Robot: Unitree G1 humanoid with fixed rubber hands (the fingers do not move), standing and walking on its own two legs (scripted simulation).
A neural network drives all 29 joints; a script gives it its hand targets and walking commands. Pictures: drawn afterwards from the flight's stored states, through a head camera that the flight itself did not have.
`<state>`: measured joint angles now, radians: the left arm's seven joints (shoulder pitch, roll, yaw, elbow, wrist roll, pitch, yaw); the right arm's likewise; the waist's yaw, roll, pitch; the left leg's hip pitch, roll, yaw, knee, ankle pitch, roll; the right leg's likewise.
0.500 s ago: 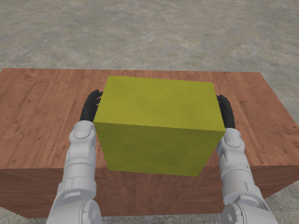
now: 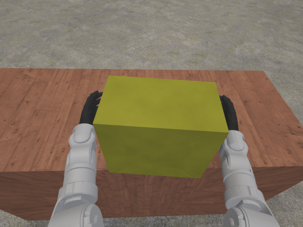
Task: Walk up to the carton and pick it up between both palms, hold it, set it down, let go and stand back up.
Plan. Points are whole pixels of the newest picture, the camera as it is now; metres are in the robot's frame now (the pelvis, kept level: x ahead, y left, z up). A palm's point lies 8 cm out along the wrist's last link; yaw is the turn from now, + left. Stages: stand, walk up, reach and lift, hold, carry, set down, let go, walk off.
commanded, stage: set down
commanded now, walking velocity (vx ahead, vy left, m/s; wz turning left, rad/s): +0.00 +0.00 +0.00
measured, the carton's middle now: (158, 131) +0.37 +0.00 +0.04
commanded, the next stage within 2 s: none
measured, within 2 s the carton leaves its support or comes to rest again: neither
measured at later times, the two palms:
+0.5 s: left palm (75, 120) +0.38 +0.23 +0.07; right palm (242, 123) +0.38 -0.24 +0.07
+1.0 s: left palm (65, 93) +0.39 +0.23 +0.17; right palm (258, 100) +0.39 -0.24 +0.16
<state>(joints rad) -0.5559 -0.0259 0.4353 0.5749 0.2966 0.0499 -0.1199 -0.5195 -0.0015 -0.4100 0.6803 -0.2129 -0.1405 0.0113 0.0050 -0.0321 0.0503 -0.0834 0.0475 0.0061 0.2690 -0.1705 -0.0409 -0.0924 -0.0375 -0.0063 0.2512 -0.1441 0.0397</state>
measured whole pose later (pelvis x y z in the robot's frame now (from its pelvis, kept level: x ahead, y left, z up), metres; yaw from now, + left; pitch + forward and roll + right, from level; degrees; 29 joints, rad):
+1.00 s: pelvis -0.03 -0.01 -0.01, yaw -1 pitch +5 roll -1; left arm -0.81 0.44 0.01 0.71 -0.31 0.35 0.01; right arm -0.83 -0.46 0.08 0.88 0.49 0.17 -0.02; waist 0.02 -0.01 -0.08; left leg -0.29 0.07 0.02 0.38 -0.17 -0.05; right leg -0.30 -0.01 0.01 0.34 -0.13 0.03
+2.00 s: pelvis -0.03 +0.00 +0.00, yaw -1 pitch -1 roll +0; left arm -0.33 0.35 0.20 0.06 -0.22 0.62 0.01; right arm -0.33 -0.42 -0.06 0.27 0.42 0.36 0.00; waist -0.02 -0.02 -0.01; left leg -0.14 0.05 0.02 0.33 -0.17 -0.04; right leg -0.15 -0.03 0.01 0.31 -0.13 0.03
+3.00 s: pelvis +0.00 +0.00 +0.00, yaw -1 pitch -5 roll -1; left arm 0.33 0.26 0.00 0.12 -0.20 -0.06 0.01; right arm 0.36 -0.24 -0.06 0.15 0.22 -0.13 0.01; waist 0.05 0.01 0.08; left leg -0.03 0.05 0.03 0.33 -0.22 -0.04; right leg -0.03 -0.03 0.02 0.29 -0.18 0.03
